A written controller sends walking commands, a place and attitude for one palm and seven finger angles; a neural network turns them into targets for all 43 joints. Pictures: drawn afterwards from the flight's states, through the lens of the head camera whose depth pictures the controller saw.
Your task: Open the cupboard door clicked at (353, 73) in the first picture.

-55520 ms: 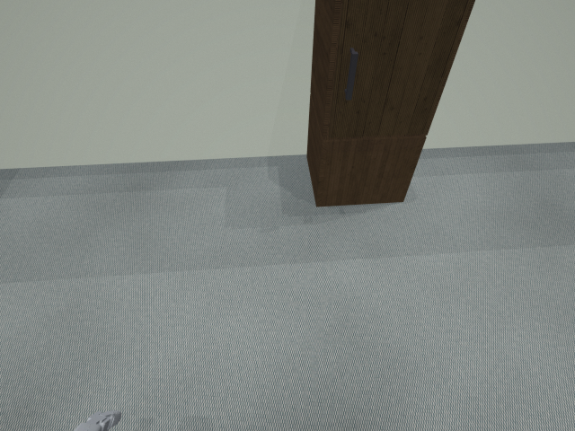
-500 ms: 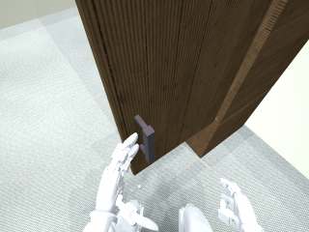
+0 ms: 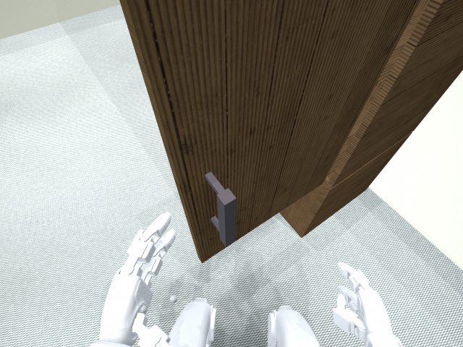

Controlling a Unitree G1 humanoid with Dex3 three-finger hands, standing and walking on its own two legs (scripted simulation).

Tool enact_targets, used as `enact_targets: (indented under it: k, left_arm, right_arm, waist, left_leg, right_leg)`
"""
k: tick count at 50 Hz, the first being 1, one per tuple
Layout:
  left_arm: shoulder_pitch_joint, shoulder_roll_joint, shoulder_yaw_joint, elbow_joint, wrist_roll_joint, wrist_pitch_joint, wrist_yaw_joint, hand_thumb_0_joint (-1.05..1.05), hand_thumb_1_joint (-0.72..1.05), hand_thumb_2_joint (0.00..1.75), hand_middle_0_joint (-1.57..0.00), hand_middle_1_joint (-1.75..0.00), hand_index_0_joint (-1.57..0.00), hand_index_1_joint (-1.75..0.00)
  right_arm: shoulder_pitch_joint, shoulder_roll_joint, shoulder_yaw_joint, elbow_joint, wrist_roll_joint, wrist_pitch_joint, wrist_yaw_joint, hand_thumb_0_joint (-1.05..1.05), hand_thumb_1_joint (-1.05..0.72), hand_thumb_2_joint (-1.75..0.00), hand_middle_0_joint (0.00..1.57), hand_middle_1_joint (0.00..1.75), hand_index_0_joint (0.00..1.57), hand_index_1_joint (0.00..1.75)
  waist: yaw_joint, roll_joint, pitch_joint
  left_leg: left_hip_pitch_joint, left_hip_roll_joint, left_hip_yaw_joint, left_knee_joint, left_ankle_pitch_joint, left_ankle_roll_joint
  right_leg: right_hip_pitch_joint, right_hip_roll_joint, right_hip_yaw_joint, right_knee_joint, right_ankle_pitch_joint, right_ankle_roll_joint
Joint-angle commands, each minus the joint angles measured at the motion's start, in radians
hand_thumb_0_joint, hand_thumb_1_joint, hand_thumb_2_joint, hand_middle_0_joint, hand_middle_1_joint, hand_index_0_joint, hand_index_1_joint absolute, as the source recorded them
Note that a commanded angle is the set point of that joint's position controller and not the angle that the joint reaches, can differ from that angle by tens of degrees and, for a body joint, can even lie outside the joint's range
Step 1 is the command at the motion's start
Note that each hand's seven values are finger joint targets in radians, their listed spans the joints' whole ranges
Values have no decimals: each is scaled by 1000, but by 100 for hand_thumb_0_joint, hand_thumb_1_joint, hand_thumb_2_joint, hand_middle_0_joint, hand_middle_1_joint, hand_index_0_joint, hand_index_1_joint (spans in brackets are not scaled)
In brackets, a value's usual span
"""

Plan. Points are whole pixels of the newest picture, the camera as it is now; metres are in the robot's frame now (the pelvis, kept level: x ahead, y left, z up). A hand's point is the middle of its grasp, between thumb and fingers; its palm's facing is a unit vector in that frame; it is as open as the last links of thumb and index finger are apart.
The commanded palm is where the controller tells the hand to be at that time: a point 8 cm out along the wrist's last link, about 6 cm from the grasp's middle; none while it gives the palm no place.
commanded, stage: slide the hand sideways off the handle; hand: left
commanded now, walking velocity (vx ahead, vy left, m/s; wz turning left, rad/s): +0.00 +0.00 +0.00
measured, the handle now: (220, 212) +0.32 +0.05 +0.06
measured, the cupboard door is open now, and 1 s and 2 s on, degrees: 89 89 89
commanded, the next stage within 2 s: draw the hand back to the body in 0.14 s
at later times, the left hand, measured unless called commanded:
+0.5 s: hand (134, 300) +0.18 +0.13 +0.11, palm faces -0.08 -1.00 -0.06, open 16.3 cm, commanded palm +0.15 +0.20 +0.11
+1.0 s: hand (34, 266) +0.19 +0.21 +0.18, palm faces +0.18 -0.92 -0.35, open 14.3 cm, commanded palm +0.16 +0.26 +0.22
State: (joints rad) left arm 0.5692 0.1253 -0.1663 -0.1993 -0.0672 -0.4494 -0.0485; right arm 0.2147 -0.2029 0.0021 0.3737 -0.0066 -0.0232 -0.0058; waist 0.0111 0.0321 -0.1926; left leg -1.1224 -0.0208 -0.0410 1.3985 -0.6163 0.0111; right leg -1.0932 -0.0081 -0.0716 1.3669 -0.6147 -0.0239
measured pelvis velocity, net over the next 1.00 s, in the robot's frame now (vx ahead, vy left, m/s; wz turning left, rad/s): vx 0.03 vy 0.02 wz -0.01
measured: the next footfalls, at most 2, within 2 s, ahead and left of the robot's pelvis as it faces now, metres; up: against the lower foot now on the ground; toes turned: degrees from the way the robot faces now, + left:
none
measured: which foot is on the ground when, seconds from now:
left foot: down 0.00-1.00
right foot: down 0.00-1.00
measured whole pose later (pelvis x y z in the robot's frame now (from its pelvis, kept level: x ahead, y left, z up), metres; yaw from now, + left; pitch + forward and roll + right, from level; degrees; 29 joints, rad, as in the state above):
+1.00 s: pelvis +0.03 +0.02 +0.09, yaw -1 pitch +6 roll -2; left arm 0.72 0.32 0.09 -0.50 -0.05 0.03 0.11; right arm 0.33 -0.21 0.04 0.37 0.04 0.01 -0.13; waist 0.03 0.07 -0.16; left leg -0.56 -0.01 -0.02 0.93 -0.48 0.04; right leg -0.52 0.00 -0.04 0.87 -0.45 0.01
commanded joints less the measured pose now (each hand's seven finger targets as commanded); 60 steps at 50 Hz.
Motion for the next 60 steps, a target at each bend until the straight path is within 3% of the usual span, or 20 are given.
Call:
enact_targets:
  k: [1, 5, 9, 12, 14, 16, 19, 22, 25, 33, 37, 38, 39, 40, 42, 43, 44, 47, 53, 60]
  left_arm:
    - [59, 23, 10, -204, -22, -71, -36, 0, -50, 30, -15, -30, -15, -30]
    - [104, 54, 63, -209, -33, -58, -49, 0, -50, 30, -15, -30, -15, -30]
    - [59, 56, 68, -238, -53, -71, -57, 0, -50, 30, -15, -30, -15, -30]
    - [61, 50, 63, -254, -65, -92, -68, 0, -50, 30, -15, -30, -15, -30]
    - [44, 117, 109, -353, -74, -98, -68, 0, -50, 30, -15, -30, -15, -30]
    - [94, 126, 109, -411, -80, -77, -69, 0, -50, 30, -15, -30, -15, -30]
    - [132, 138, 141, -394, -88, 7, -74, 0, -50, 30, -15, -30, -15, -30]
    - [127, 129, 158, -341, -101, 95, -85, 0, -50, 30, -15, -30, -15, -30]
    - [120, 149, 206, -324, -128, 139, -98, 0, -50, 30, -15, -30, -15, -30]
    - [89, 228, 299, -432, -192, 85, -134, 0, -47, 32, -15, -30, -15, -30]
    - [124, 227, 305, -443, -203, 121, -151, 0, -32, 37, -16, -30, -16, -30]
    - [171, 356, 347, -498, -58, 221, -6, 0, -29, 39, -16, -30, -16, -30]
    - [206, 293, 326, -503, -37, 281, 64, 0, -26, 40, -16, -30, -16, -30]
    - [209, 246, 288, -521, -31, 316, 88, 0, -22, 42, -16, -30, -16, -30]
    - [204, 253, 301, -502, -7, 370, 131, 0, -15, 45, -16, -30, -16, -30]
    - [185, 272, 314, -515, 2, 385, 148, 0, -12, 47, -16, -30, -16, -30]
    - [171, 295, 341, -507, 7, 397, 165, 0, -8, 48, -16, -30, -16, -30]
    - [114, 300, 337, -543, 20, 411, 191, 0, 2, 52, -17, -30, -17, -30]
    - [33, 334, 395, -535, 24, 415, 220, 0, 23, 62, -18, -30, -18, -30]
    - [-30, 363, 486, -506, 18, 393, 215, 0, 48, 72, -19, -30, -19, -30]
  right_arm:
    - [-45, -107, -53, -162, 6, -62, -14, 0, -90, -90, 20, 30, 20, 30]
    - [-62, -101, -60, -168, 8, -58, -20, 0, -90, -90, 20, 30, 20, 30]
    - [-63, -101, -56, -161, 9, -66, -27, 0, -90, -90, 20, 30, 20, 30]
    - [-64, -102, -54, -158, 8, -77, -26, 0, -90, -90, 20, 30, 20, 30]
    - [-55, -107, -57, -164, 11, -75, -33, 0, -90, -90, 20, 30, 20, 30]
    - [-45, -103, -55, -181, 17, -69, -35, 0, -90, -90, 20, 30, 20, 30]
    - [-37, -104, -57, -190, 32, -39, -42, 0, -90, -90, 20, 30, 20, 30]
    - [-28, -108, -50, -198, 45, -21, -53, 0, -90, -90, 20, 30, 20, 30]
    - [-31, -114, -43, -208, 49, -20, -71, 0, -90, -90, 20, 30, 20, 30]
    - [-4, -118, -29, -199, 56, -58, -83, 0, -90, -90, 20, 30, 20, 30]
    - [-5, -121, -28, -193, 66, -74, -74, 0, -90, -90, 20, 30, 20, 30]
    - [14, -116, -34, -215, 54, -44, -106, 0, -90, -90, 20, 30, 20, 30]
    - [10, -101, -25, -217, 49, -37, -115, 0, -90, -90, 20, 30, 20, 30]
    - [12, -102, -23, -220, 48, -30, -120, 0, -90, -90, 20, 30, 20, 30]
    - [25, -101, -20, -200, 47, -12, -123, 0, -90, -90, 20, 30, 20, 30]
    - [21, -104, -16, -198, 46, -10, -124, 0, -90, -90, 20, 30, 20, 30]
    - [16, -104, -14, -191, 43, -10, -128, 0, -90, -90, 20, 30, 20, 30]
    - [19, -109, -4, -184, 41, -27, -134, 0, -90, -90, 20, 30, 20, 30]
    - [1, -114, 11, -127, 38, -76, -135, 0, -90, -90, 20, 30, 20, 30]
    - [-36, -115, 14, -62, 36, -117, -118, 0, -90, -90, 20, 30, 20, 30]
  waist:
    - [-23, -67, -208]
    - [1, -56, -226]
    - [-16, -68, -214]
    - [-15, -30, -214]
    - [2, -7, -274]
    - [13, 39, -305]
    - [3, -2, -243]
    - [-22, -63, -128]
    - [-23, -99, -84]
    - [-15, 26, -67]
    - [-11, 82, -53]
    - [58, 101, -107]
    - [35, 85, -56]
    - [20, 65, -34]
    - [15, 56, 9]
    - [13, 61, 13]
    - [18, 24, 16]
    - [10, 4, 14]
    - [19, 10, 62]
    - [36, 34, 106]
  left_leg:
    - [144, -10, -12, -199, 211, 8]
    - [134, -12, -3, -195, 214, 7]
    - [118, -12, -5, -179, 199, 11]
    - [119, -11, -5, -174, 192, 8]
    - [165, -9, -8, -193, 221, 12]
    - [235, -10, -5, -233, 257, 9]
    - [250, -6, -9, -286, 234, 13]
    - [242, -3, -6, -331, 150, 15]
    - [249, -5, 4, -349, 134, 17]
    - [388, -1, -5, -441, 195, 9]
    - [455, 7, -17, -499, 226, 5]
    - [491, 29, -11, -577, 246, 0]
    - [497, 25, -13, -592, 248, 1]
    - [504, 29, -13, -595, 259, -1]
    - [526, 38, -7, -606, 309, 1]
    - [548, 39, -5, -615, 324, 1]
    - [557, 38, -6, -624, 342, 4]
    - [626, 43, -9, -657, 381, 7]
    - [702, 50, -31, -747, 381, 2]
    - [781, 54, -24, -824, 494, -10]
  right_leg:
    - [177, 24, 32, -210, 229, -12]
    - [193, 24, 40, -205, 226, -13]
    - [181, 27, 46, -212, 208, -10]
    - [162, 26, 46, -205, 194, -12]
    - [200, 30, 48, -211, 213, -15]
    - [236, 29, 42, -228, 254, -15]
    - [281, 37, 28, -288, 233, -8]
    - [291, 38, 27, -369, 142, 3]
    - [328, 33, 42, -427, 97, 9]
    - [394, 44, 20, -474, 175, 1]
    - [427, 48, -2, -493, 220, 0]
    - [489, 19, 53, -536, 230, -15]
    - [497, 22, 39, -556, 235, -11]
    - [492, 18, 33, -560, 245, -7]
    - [525, 16, 23, -581, 280, -4]
    - [539, 16, 22, -593, 294, -4]
    - [564, 19, 22, -610, 310, -4]
    - [600, 13, 21, -640, 337, 1]
    - [670, 9, 21, -703, 337, 0]
    - [767, 8, 22, -770, 412, 0]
